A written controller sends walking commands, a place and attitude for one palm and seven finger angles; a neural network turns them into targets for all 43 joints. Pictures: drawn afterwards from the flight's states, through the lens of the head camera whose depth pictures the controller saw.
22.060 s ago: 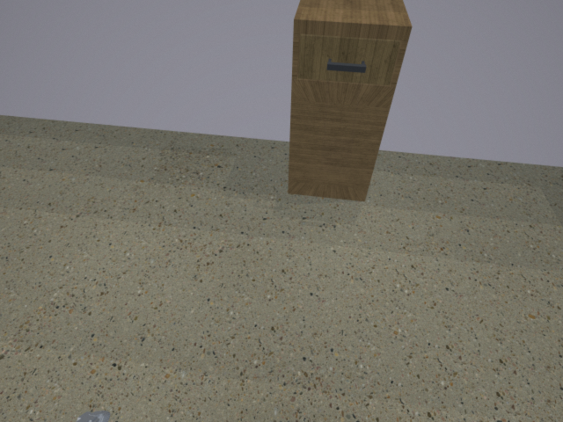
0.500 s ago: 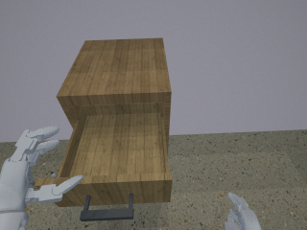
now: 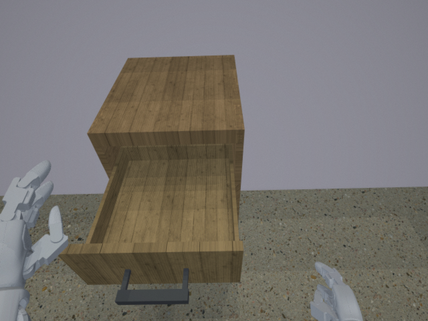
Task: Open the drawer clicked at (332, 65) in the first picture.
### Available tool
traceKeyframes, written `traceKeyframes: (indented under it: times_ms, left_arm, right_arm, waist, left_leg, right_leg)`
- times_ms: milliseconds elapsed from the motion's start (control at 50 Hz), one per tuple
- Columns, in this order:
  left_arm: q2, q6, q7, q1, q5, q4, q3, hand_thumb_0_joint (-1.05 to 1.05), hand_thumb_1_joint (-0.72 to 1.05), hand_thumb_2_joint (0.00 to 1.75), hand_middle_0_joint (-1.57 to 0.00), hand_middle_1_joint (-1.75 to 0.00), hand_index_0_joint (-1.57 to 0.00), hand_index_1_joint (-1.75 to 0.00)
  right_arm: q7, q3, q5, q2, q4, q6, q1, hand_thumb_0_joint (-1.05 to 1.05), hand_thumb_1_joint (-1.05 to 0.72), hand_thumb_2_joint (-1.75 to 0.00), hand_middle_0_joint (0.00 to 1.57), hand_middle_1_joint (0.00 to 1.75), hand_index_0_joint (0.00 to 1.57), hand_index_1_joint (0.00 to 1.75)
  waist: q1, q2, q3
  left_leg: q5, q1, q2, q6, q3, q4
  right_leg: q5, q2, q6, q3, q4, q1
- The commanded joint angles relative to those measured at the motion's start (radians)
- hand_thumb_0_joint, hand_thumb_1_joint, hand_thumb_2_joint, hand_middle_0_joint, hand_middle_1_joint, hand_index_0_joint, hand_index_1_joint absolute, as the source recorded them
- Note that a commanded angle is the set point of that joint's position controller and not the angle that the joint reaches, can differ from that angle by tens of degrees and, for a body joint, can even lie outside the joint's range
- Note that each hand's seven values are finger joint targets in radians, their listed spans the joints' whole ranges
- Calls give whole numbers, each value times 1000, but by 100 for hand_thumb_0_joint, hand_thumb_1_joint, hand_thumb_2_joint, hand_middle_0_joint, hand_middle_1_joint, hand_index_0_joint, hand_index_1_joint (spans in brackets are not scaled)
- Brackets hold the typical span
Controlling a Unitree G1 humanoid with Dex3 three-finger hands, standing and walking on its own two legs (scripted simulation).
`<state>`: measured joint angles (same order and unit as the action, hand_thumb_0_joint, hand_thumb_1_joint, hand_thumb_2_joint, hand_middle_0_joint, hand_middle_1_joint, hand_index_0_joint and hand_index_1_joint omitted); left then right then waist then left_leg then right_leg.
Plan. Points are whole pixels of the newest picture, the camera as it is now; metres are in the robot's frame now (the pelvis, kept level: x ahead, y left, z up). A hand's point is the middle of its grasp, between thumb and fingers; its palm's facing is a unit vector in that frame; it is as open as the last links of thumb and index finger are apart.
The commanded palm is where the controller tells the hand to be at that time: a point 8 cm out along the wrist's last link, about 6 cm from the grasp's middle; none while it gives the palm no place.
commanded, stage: step back with the hand held close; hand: left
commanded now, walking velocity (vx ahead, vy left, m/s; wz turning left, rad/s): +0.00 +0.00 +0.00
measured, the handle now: (154, 285) +0.20 +0.15 -0.06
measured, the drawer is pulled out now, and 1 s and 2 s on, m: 0.30 0.30 0.30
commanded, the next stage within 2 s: stop stepping back and stand still in 1.48 s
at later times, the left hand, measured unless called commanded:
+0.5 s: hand (64, 243) +0.18 +0.24 +0.15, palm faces +0.22 -0.82 -0.52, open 7.4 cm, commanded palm +0.11 +0.28 +0.17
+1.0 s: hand (23, 281) +0.12 +0.25 +0.16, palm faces +0.33 -0.83 -0.44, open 7.4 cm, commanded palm +0.05 +0.30 +0.17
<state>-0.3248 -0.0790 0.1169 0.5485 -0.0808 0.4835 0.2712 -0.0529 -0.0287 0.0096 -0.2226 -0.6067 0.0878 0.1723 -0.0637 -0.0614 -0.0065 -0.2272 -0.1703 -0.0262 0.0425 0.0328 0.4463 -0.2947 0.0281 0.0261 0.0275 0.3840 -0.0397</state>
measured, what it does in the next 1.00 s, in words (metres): shifts its weight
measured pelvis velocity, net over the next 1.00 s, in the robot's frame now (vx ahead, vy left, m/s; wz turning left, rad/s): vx -0.08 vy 0.02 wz -0.01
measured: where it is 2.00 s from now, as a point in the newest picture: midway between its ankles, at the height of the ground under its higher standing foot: outside the picture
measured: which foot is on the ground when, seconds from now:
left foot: down 0.00-1.00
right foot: down 0.00-1.00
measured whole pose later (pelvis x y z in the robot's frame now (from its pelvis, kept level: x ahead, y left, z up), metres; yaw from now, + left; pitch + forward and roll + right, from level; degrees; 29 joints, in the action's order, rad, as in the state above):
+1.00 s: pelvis -0.08 +0.02 -0.02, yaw +0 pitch +1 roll -3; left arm -0.40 -0.22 0.16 0.64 -0.05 0.68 0.38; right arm -0.05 0.00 0.01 -0.20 -0.57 0.08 0.19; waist 0.01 -0.01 -0.05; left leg -0.17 -0.47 0.00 0.07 0.03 0.62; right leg -0.25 0.05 0.01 0.04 0.57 -0.34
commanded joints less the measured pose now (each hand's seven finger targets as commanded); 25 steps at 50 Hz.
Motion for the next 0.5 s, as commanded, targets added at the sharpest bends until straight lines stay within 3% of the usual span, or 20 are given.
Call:
traceKeyframes:
  times_ms: [0,20,80,100,120,140,180,220,300,320,400,480]
  left_arm:
    - [-168,-70,16,-50,-3,208,124,0,90,90,-20,-30,-20,-30]
    - [-168,-71,14,-58,-2,222,123,0,90,90,-20,-30,-20,-30]
    - [-155,-70,12,-36,-4,179,118,0,90,90,-20,-30,-20,-30]
    - [-326,-113,16,-215,7,325,278,0,90,90,-20,-30,-20,-30]
    - [-332,-138,12,-229,8,299,290,0,90,90,-20,-30,-20,-30]
    - [-224,-135,0,-101,18,181,209,0,90,90,-20,-30,-20,-30]
    - [-154,-129,-15,-4,24,158,144,0,90,90,-20,-30,-20,-30]
    - [-169,-135,-15,17,25,210,150,0,90,90,-20,-30,-20,-30]
    - [-218,-138,-4,92,25,261,207,0,90,90,-20,-30,-20,-30]
    - [-252,-144,1,83,27,305,231,0,90,90,-20,-30,-20,-30]
    - [-251,-149,12,140,17,323,250,0,90,90,-20,-30,-20,-30]
    - [-234,-149,21,152,13,322,240,0,90,90,-20,-30,-20,-30]
  right_arm:
    - [-13,47,5,-96,167,51,-139,0,-90,-90,20,30,20,30]
    - [-13,49,6,-99,167,53,-143,0,-90,-90,20,30,20,30]
    - [-13,50,5,-99,160,45,-141,0,-90,-90,20,30,20,30]
    - [-9,45,15,-108,214,32,-112,0,-90,-90,20,30,20,30]
    - [-13,45,9,-94,193,30,-108,0,-90,-90,20,30,20,30]
    - [-11,47,1,-100,172,19,-108,0,-90,-90,20,30,20,30]
    - [-2,59,6,-112,193,5,-112,0,-90,-90,20,30,20,30]
    - [-3,66,8,-116,210,1,-125,0,-90,-90,20,30,20,30]
    - [-6,82,15,-109,232,-27,-123,0,-90,-90,20,30,20,30]
    - [-9,83,13,-115,234,-29,-123,0,-90,-90,20,30,20,30]
    - [-13,88,17,-100,247,-40,-115,0,-90,-90,20,30,20,30]
    - [-15,88,13,-104,241,-31,-107,0,-90,-90,20,30,20,30]
  waist:
    - [4,19,67]
    - [4,-5,74]
    - [5,12,55]
    - [34,43,-35]
    - [40,45,-30]
    - [48,95,-39]
    - [47,68,29]
    - [43,19,76]
    - [41,71,149]
    - [41,45,175]
    - [44,32,184]
    - [47,-15,149]
  left_leg:
    - [222,133,64,-22,-51,-46]
    - [227,138,63,-22,-49,-44]
    - [210,136,61,-18,-41,-43]
    - [134,58,74,5,-66,-13]
    - [95,54,67,1,-74,5]
    - [104,51,62,6,-76,16]
    - [161,72,74,11,-63,18]
    - [220,83,89,9,-59,-2]
    - [339,67,117,12,-63,10]
    - [364,65,118,11,-68,12]
    - [397,22,139,12,-84,18]
    - [280,-60,165,20,-112,-12]
  right_leg:
    - [249,-34,2,-2,-63,-126]
    - [254,-34,5,-8,-69,-123]
    - [250,-33,-1,-2,-77,-138]
    - [314,-79,-4,-124,-124,-226]
    - [335,-109,4,-143,-134,-234]
    - [328,-102,-3,-132,-135,-247]
    - [354,-105,-18,-118,-103,-220]
    - [367,-105,-21,-106,-65,-202]
    - [411,-95,-27,-90,-2,-166]
    - [421,-95,-23,-89,18,-153]
    - [395,-86,-22,-81,67,-150]
    - [254,-70,-23,-71,97,-168]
